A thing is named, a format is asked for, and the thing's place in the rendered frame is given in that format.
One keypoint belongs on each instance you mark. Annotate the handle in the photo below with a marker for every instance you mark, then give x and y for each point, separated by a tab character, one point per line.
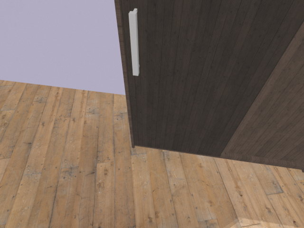
134	41

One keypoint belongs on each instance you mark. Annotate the wardrobe door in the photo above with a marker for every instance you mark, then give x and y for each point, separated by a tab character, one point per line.
202	65
273	127

